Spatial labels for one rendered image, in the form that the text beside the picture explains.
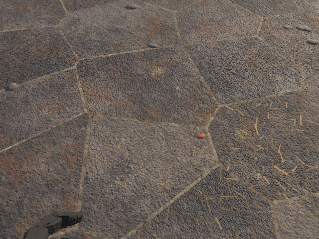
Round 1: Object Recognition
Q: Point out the robot left hand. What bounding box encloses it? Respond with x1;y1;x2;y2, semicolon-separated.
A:
23;211;84;239

